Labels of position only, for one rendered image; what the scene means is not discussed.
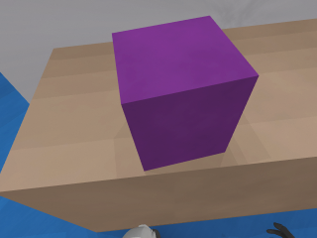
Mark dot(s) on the robot left shin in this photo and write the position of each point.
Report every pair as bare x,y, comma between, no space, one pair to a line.
144,225

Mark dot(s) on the pedestal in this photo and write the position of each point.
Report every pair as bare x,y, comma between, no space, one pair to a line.
74,156

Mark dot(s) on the robot left thigh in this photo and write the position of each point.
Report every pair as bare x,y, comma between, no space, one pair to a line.
140,232

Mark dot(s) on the right robot hand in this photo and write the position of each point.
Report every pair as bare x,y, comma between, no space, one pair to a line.
282,231

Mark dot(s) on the carton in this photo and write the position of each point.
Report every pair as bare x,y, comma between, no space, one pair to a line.
183,89

